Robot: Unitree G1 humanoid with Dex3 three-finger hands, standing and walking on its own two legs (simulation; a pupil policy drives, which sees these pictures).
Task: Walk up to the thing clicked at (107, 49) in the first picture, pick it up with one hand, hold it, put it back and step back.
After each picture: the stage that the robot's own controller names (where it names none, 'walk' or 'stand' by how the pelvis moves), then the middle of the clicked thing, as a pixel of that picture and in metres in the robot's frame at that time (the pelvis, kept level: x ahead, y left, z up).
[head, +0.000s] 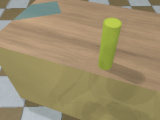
stand; (108, 46) +0.55 -0.09 +0.01
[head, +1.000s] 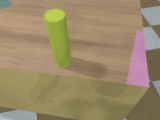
rise first; (59, 42) +0.50 +0.13 +0.04
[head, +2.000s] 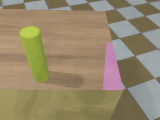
stand; (36, 57) +0.47 +0.21 +0.03
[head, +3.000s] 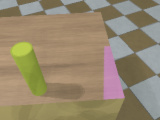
stand; (31, 72) +0.42 +0.21 +0.01
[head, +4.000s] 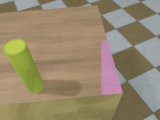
stand; (27, 69) +0.41 +0.23 +0.01
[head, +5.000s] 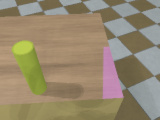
stand; (32, 71) +0.42 +0.21 +0.01
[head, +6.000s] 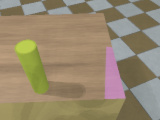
stand; (34, 70) +0.42 +0.21 +0.01
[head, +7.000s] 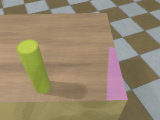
stand; (36, 70) +0.42 +0.20 +0.01
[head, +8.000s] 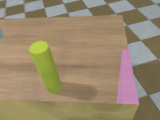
rise first; (47, 70) +0.43 +0.19 +0.01
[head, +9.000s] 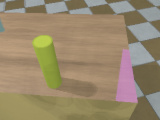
go down; (49, 64) +0.44 +0.18 +0.02
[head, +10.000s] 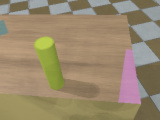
go down; (51, 66) +0.44 +0.18 +0.02
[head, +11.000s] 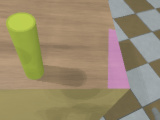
go down; (29, 52) +0.43 +0.16 +0.05
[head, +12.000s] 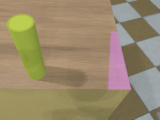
approach; (30, 52) +0.44 +0.17 +0.06
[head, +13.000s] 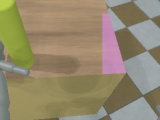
close in; (14, 38) +0.46 +0.18 +0.10
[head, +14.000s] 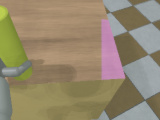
lift; (10, 49) +0.43 +0.20 +0.09
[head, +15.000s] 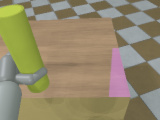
lift; (26, 55) +0.34 +0.17 +0.21
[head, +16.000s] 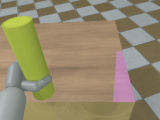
hold; (33, 63) +0.33 +0.16 +0.19
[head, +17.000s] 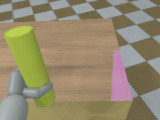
hold; (34, 70) +0.33 +0.16 +0.15
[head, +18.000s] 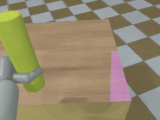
crouch; (23, 56) +0.36 +0.18 +0.18
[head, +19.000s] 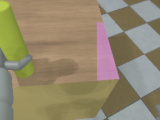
lower; (13, 45) +0.46 +0.19 +0.08
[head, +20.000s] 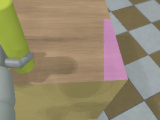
lower; (13, 41) +0.45 +0.19 +0.10
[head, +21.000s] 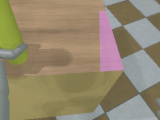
lower; (6, 31) +0.48 +0.19 +0.11
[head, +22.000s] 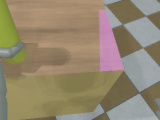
lower; (3, 29) +0.48 +0.20 +0.11
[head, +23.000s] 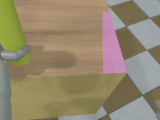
loosen; (10, 33) +0.47 +0.19 +0.11
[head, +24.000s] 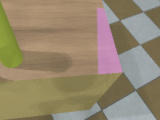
rise; out of the picture +0.45 +0.20 +0.10
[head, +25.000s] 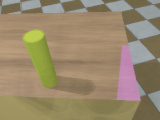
sink last; (43, 62) +0.44 +0.19 +0.06
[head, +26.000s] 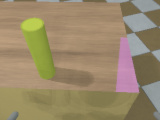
stand; (41, 52) +0.45 +0.19 +0.07
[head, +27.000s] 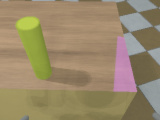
stand; (37, 52) +0.45 +0.19 +0.08
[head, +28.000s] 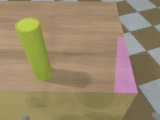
stand; (37, 53) +0.44 +0.19 +0.08
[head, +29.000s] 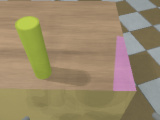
stand; (36, 52) +0.45 +0.19 +0.08
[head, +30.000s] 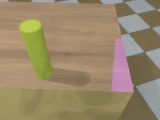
stand; (38, 53) +0.46 +0.19 +0.06
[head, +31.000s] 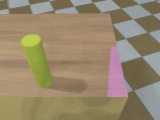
walk; (38, 64) +0.46 +0.20 +0.01
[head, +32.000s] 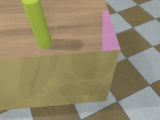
walk; (38, 24) +0.63 +0.23 +0.02
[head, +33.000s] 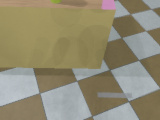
walk; out of the picture +0.98 +0.15 +0.03
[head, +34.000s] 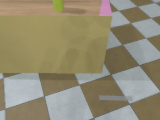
stand; out of the picture +1.05 +0.19 +0.02
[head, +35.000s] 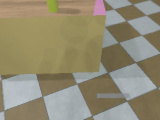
stand; out of the picture +1.06 +0.22 +0.01
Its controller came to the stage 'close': yes
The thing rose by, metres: 0.20
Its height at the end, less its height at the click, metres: +0.00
